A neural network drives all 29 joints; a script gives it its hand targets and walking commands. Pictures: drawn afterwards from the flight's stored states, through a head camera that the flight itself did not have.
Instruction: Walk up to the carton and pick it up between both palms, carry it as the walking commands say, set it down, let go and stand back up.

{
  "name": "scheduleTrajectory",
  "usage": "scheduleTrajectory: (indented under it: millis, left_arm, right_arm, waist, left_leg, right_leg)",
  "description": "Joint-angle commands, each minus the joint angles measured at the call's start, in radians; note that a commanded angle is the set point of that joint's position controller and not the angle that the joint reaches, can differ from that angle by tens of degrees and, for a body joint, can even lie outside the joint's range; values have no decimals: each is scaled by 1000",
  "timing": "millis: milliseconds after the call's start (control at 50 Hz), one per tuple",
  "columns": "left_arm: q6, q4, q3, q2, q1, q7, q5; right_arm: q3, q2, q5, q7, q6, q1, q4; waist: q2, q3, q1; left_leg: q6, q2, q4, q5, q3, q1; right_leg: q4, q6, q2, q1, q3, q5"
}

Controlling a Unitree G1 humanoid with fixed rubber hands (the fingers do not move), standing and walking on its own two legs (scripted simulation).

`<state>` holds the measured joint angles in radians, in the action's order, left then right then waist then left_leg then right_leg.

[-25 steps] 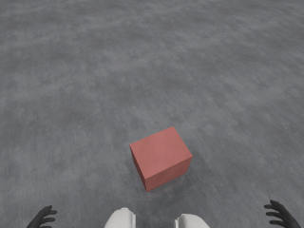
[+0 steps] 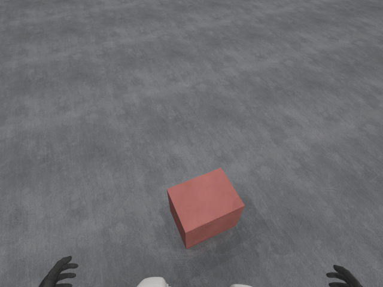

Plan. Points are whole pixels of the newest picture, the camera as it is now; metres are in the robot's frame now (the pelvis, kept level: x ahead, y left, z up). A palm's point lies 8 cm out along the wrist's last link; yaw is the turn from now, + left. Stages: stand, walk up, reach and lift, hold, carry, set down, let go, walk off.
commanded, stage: walk up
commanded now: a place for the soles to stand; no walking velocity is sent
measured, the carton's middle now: (203, 208) +0.52 -0.04 -0.62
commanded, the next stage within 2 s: none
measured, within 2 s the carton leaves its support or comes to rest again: neither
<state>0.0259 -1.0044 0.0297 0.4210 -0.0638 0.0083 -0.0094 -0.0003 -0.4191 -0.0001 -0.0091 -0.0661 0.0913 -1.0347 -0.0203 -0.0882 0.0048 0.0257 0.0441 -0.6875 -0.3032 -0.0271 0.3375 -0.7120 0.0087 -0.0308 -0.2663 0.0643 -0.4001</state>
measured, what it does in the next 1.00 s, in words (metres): steps to the right, turning left: right foot, then left foot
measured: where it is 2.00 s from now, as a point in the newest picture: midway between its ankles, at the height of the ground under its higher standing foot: outside the picture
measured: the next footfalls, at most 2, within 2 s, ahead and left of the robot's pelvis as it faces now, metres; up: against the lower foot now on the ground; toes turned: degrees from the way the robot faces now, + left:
right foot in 0.30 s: +0.10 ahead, -0.22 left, +0.00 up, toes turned +3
left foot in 0.52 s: +0.16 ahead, -0.02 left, +0.00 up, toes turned +18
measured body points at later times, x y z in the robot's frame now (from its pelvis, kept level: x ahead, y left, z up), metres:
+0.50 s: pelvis +0.04 -0.12 -0.03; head +0.06 -0.08 +0.42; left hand +0.07 +0.24 -0.14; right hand +0.17 -0.48 -0.09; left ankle +0.08 +0.00 -0.70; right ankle +0.06 -0.22 -0.72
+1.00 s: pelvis +0.13 -0.20 -0.03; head +0.16 -0.19 +0.41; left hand +0.09 +0.17 -0.11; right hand +0.36 -0.47 -0.13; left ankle +0.13 -0.06 -0.72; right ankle +0.18 -0.29 -0.72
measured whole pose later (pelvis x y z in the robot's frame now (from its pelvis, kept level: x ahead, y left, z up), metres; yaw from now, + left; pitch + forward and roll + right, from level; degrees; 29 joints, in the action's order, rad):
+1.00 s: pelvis +0.13 -0.20 -0.03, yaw +21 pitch -3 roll +2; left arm 0.04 -0.79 0.08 0.50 -0.24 0.01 -0.02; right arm -0.06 -0.47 0.02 -0.03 -0.08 0.23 -0.83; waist -0.03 -0.12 0.04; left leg -0.02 -0.02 -0.91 -0.41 -0.02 0.45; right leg -1.00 0.01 -0.13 -0.41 0.11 -0.53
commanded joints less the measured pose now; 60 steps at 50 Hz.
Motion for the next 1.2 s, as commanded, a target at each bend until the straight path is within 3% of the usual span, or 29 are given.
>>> scheduleTrajectory:
  millis: [0, 40, 60, 120, 200, 240, 280, 300, 320, 340, 360, 480, 500, 540, 560, 600, 660, 720, 740, 760, 780, 860, 920, 960, 1000, 1040, 1100, 1140, 1180]
  left_arm:
    - [-23, 167, 110, 281, 120, 42, -68]
    - [-60, 233, 107, 208, 117, 66, -68]
    - [-61, 255, 106, 204, 137, 64, -76]
    - [-61, 274, 132, 216, 56, 73, -56]
    - [-72, 323, 146, 204, 20, 108, -48]
    - [-75, 313, 167, 246, 2, 117, -54]
    - [-74, 254, 188, 266, -243, 115, -51]
    - [-74, 237, 196, 279, -348, 98, -65]
    - [-58, 265, 207, 410, -278, 83, -78]
    - [-54, 315, 211, 422, -138, 82, -46]
    - [-56, 336, 186, 366, -103, 77, -43]
    - [-50, 337, 139, 322, -84, 71, -45]
    - [-56, 340, 130, 284, -73, 64, -39]
    - [-41, 392, 92, 182, -28, 48, -28]
    - [-45, 414, 124, 269, -8, 35, -41]
    - [-33, 367, 126, 270, -75, 32, -31]
    - [-22, 318, 120, 236, -204, 37, -14]
    - [1, 256, 133, 220, -329, 19, -16]
    - [10, 227, 141, 271, -384, 5, -30]
    - [26, 267, 159, 372, -331, -2, -41]
    - [30, 289, 161, 381, -269, -8, -27]
    - [25, 287, 138, 339, -174, -5, -22]
    - [21, 280, 100, 311, -130, 2, -20]
    - [26, 272, 78, 245, -138, 0, -3]
    - [29, 281, 62, 246, -81, -8, 19]
    - [36, 265, 61, 223, -97, -22, 29]
    - [54, 211, 85, 298, -242, -37, 7]
    - [57, 211, 87, 312, -266, -44, -2]
    - [53, 228, 67, 273, -185, -47, -4]
  right_arm:
    - [-100, -339, -16, -47, -19, 206, -8]
    - [-145, -444, 10, -72, -35, 314, 11]
    - [-140, -429, 4, -83, -41, 305, 31]
    - [-141, -383, 11, -106, -55, 244, 98]
    - [-142, -405, 45, -91, -54, 181, 140]
    - [-151, -422, 51, -92, -56, 169, 164]
    - [-144, -402, 56, -86, -41, 82, 205]
    - [-117, -327, 58, -86, -35, 70, 206]
    - [-100, -259, 23, -103, -36, 114, 237]
    - [-111, -326, 22, -110, -39, 150, 202]
    - [-108, -345, 21, -106, -49, 182, 189]
    - [-122, -303, -8, -65, -57, 357, 130]
    - [-125, -314, 1, -62, -61, 404, 116]
    - [-165, -459, 45, -77, -64, 455, 160]
    - [-169, -472, 15, -70, -58, 433, 180]
    - [-158, -409, 8, -76, -60, 362, 231]
    - [-121, -338, 26, -61, -54, 179, 269]
    - [-103, -304, 27, -35, -24, 116, 294]
    - [-80, -235, 22, -33, -8, 85, 308]
    - [-78, -204, 11, -40, -5, 94, 335]
    - [-92, -279, 12, -42, 0, 67, 333]
    - [-111, -294, 3, -24, -8, 205, 256]
    - [-100, -231, 9, -18, -29, 199, 255]
    - [-116, -254, 27, -27, -33, 210, 230]
    - [-111, -316, 17, -28, -33, 203, 256]
    - [-102, -285, 5, -27, -23, 140, 261]
    - [-85, -226, -23, -28, -2, 4, 270]
    - [-78, -218, -14, -33, 3, -36, 281]
    - [-67, -206, -4, -21, -7, -8, 247]
  waist:
    - [-81, 92, -43]
    - [150, 62, -86]
    - [72, 59, -70]
    - [49, 121, -16]
    - [253, 30, 11]
    - [230, 48, 22]
    - [143, 99, 154]
    - [-45, 121, 209]
    - [-369, 50, 162]
    - [-219, 6, 80]
    - [-90, 8, 40]
    - [-151, -18, -27]
    - [-70, 4, -61]
    - [308, 71, -122]
    - [204, 46, -98]
    - [44, 37, -51]
    - [234, 33, 11]
    - [146, 85, 83]
    - [-123, 57, 118]
    - [-259, 2, 109]
    - [-42, -26, 105]
    - [-142, -22, 27]
    - [-177, 26, -10]
    - [-115, 54, -16]
    - [103, 155, -30]
    - [37, 192, 2]
    - [-184, 141, 95]
    - [-129, 77, 120]
    - [-97, 40, 53]
  left_leg:
    - [-155, 106, 158, -17, 232, -58]
    - [-290, 335, 376, -235, 744, -297]
    - [-327, 375, 380, -267, 801, -306]
    - [-282, 319, 262, 5, 557, -220]
    - [-261, 235, 269, -278, 437, 59]
    - [-248, 193, 260, -392, 452, 218]
    - [-148, 76, 92, -462, 240, 475]
    - [-108, -24, -200, -443, 105, 566]
    - [-39, -121, -544, -388, -3, 706]
    - [-45, 1, -604, -286, 77, 564]
    - [-65, 11, -557, -231, 46, 518]
    - [-96, -13, -115, -110, -46, -14]
    - [-103, -32, -28, -98, -12, -214]
    - [-291, 309, 298, -296, 741, -345]
    - [-349, 390, 311, -293, 840, -274]
    - [-368, 359, 224, -42, 734, -226]
    - [-270, 195, 152, 0, 402, 54]
    - [-178, 77, -6, -206, 208, 345]
    - [-121, -26, -243, -281, 106, 439]
    - [-55, -141, -488, -320, 109, 521]
    - [-55, -50, -519, -261, 195, 474]
    - [-73, -16, -429, -241, 74, 333]
    - [-87, -45, -106, -97, -3, 77]
    - [-115, -54, 29, -74, 65, -96]
    - [-245, 141, 29, 167, 475, -106]
    - [-266, 150, -10, 385, 413, -55]
    - [-73, -48, -312, 225, 76, 251]
    - [-72, -59, -330, -272, 116, 350]
    - [-86, -18, -230, -177, 59, 273]
  right_leg:
    - [77, 68, -59, -87, -65, -187]
    - [-264, 44, 2, -471, -119, -293]
    - [-363, 27, -46, -520, -193, -212]
    - [-370, 8, -105, -454, -186, -99]
    - [-245, 17, -67, -279, -130, -193]
    - [-251, 25, -41, -141, -104, -142]
    - [-103, 50, 53, 208, 24, -102]
    - [185, 84, -32, 295, -138, -302]
    - [499, 174, -330, 183, -645, -726]
    - [522, 274, -384, 7, -731, -690]
    - [433, 265, -337, 5, -607, -493]
    - [265, 215, -229, -236, -278, -168]
    - [116, 170, -192, -374, -212, -198]
    - [-395, 48, -4, -627, -37, -124]
    - [-464, 21, -66, -594, -132, -232]
    - [-508, 4, -89, -542, -169, -226]
    - [-331, 38, -53, -316, -65, -139]
    - [-45, 47, 21, 77, 0, -13]
    - [154, 50, -74, 81, -176, -198]
    - [411, 134, -350, -3, -680, -406]
    - [413, 208, -435, -94, -725, -354]
    - [307, 211, -341, -114, -456, -293]
    - [128, 179, -249, -168, -208, 120]
    - [-6, 123, -218, -261, -175, 219]
    - [-182, 38, -86, -263, -70, 129]
    - [-153, 26, -55, -139, -81, 136]
    - [138, 171, -277, 137, -340, 440]
    - [143, 261, -413, 170, -406, 658]
    - [97, 207, -334, 88, -235, 686]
